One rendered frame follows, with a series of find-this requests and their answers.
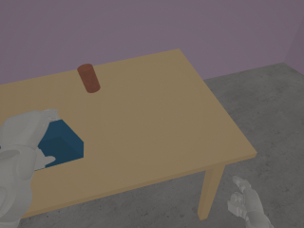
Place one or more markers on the sponge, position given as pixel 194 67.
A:
pixel 62 143

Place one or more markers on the robot right hand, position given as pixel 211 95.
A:
pixel 249 201

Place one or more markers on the robot left forearm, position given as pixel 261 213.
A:
pixel 16 172

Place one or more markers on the table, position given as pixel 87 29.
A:
pixel 152 120

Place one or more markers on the robot left hand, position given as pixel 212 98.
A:
pixel 28 129

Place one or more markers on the robot right forearm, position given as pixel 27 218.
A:
pixel 255 219

